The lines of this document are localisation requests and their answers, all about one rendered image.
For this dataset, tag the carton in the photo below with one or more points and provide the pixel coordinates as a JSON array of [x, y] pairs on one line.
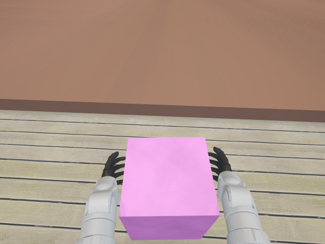
[[168, 190]]

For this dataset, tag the right robot forearm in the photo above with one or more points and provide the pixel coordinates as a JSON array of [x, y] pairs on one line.
[[240, 213]]

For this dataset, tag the right robot hand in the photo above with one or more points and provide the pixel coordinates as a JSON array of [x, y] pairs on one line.
[[222, 163]]

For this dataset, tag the left robot forearm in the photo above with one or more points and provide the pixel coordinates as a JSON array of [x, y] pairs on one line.
[[99, 219]]

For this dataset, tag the left robot hand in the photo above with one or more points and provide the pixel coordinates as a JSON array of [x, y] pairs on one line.
[[110, 168]]

